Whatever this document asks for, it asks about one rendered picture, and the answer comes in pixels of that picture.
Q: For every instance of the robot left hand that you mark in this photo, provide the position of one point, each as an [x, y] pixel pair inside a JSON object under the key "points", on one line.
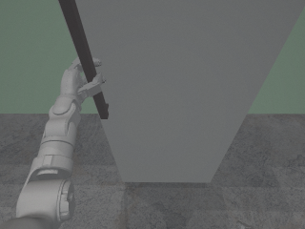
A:
{"points": [[72, 82]]}

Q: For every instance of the left robot forearm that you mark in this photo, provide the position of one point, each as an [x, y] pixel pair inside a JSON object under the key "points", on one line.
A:
{"points": [[54, 159]]}

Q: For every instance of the left robot upper arm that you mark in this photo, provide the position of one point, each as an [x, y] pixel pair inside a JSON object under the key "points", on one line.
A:
{"points": [[44, 204]]}

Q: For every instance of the handle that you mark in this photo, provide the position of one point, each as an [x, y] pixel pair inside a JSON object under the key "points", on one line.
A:
{"points": [[73, 20]]}

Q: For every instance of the fridge door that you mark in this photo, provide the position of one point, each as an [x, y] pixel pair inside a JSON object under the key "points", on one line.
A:
{"points": [[181, 77]]}

